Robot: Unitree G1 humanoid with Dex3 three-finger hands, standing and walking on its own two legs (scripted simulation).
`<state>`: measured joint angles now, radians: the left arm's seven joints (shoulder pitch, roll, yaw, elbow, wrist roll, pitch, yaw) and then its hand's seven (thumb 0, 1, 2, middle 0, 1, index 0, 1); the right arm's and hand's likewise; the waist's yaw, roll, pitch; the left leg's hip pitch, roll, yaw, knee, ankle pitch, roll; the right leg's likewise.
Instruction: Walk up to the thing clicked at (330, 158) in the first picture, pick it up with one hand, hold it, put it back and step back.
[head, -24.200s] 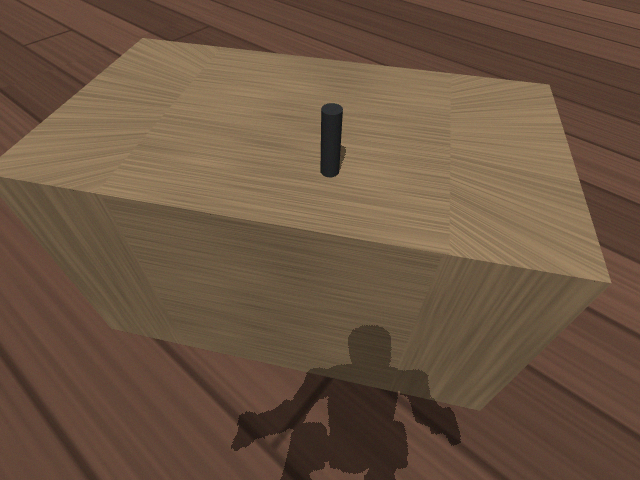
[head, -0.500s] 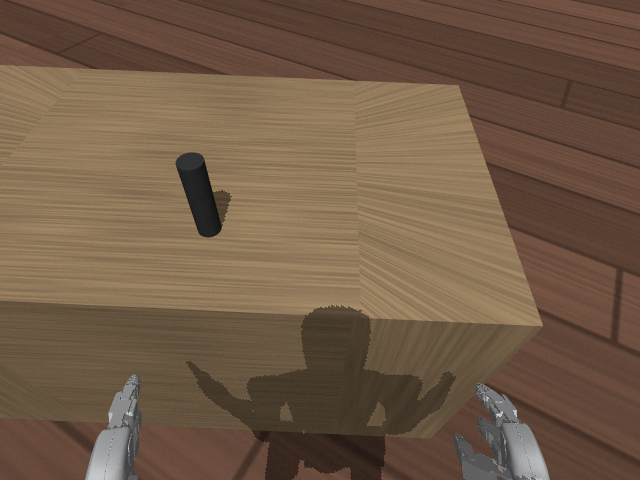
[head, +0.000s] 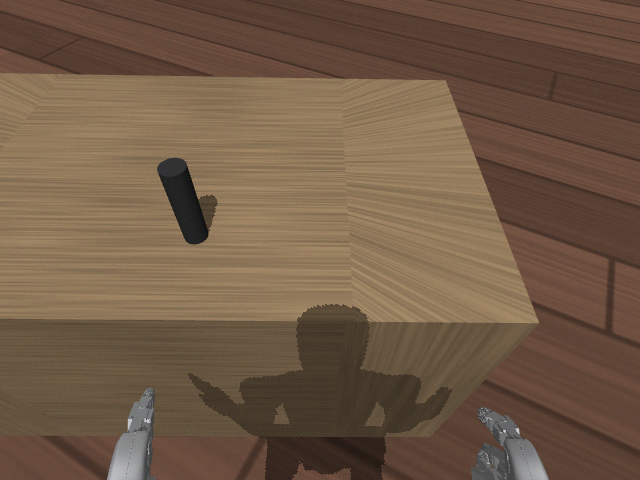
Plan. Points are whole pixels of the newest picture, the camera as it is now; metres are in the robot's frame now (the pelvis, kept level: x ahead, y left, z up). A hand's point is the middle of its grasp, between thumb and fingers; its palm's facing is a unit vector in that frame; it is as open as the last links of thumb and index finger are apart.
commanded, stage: home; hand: left
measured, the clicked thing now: (185, 204) +0.51 +0.21 +0.03
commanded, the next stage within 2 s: stand in 1.84 s
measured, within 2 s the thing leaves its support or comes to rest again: neither
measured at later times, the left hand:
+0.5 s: hand out of the picture +0.04 +0.27 -0.12, palm faces -0.06 -0.92 -0.39, open 17.5 cm
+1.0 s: hand out of the picture +0.01 +0.26 -0.13, palm faces -0.05 -0.93 -0.36, open 17.6 cm
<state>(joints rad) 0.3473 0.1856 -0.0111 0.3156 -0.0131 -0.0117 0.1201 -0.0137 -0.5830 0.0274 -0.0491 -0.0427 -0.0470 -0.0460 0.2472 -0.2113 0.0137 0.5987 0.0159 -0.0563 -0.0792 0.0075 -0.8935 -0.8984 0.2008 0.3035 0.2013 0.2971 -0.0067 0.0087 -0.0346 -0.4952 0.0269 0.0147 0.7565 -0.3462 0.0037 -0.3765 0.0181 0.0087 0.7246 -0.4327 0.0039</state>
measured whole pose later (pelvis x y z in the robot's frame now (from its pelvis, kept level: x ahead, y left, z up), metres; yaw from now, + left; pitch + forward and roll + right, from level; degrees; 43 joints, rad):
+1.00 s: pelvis -0.03 +0.00 +0.03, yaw +0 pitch -3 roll +0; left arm 0.19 0.35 -0.02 1.13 0.02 -0.01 0.01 -0.01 -0.56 0.04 -0.05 -0.05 -0.05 -0.05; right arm 0.14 -0.34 0.00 1.14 -0.02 0.00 0.01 0.00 -0.90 -0.90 0.20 0.30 0.20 0.30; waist 0.00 0.01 0.03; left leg -0.19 0.00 0.02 0.35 -0.11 0.01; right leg -0.10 0.00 0.01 0.36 -0.22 0.01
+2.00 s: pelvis +0.00 +0.00 +0.04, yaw +0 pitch -2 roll +0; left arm 0.13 0.35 -0.01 1.13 0.01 -0.01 0.01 -0.01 -0.56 0.04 -0.06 -0.05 -0.06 -0.06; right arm 0.10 -0.34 0.00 1.15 -0.01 0.00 0.00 0.00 -0.90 -0.90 0.20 0.30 0.20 0.30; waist -0.01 0.00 0.04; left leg -0.15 0.00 0.02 0.31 -0.14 0.00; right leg -0.03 0.00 0.01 0.28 -0.22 0.01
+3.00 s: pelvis +0.00 +0.00 +0.04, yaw +1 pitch -2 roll +0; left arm 0.13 0.35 -0.01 1.11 0.01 0.00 0.00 0.00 0.90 0.90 -0.20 -0.30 -0.20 -0.30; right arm 0.10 -0.34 0.00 1.15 -0.01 -0.01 0.01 0.00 -0.90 -0.90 0.20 0.30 0.20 0.30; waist -0.01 -0.01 0.04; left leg -0.14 0.00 0.02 0.30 -0.14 0.01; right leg -0.03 -0.01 0.01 0.28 -0.22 0.01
